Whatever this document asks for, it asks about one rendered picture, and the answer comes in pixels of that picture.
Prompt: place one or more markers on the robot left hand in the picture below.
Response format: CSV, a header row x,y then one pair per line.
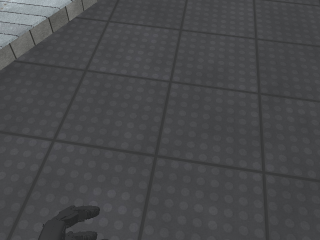
x,y
55,229

